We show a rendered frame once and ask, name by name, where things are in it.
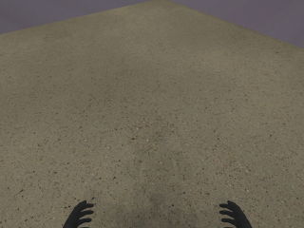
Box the robot left hand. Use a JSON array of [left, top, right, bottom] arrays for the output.
[[63, 200, 94, 228]]

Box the robot right hand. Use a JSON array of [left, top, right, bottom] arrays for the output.
[[219, 200, 253, 228]]

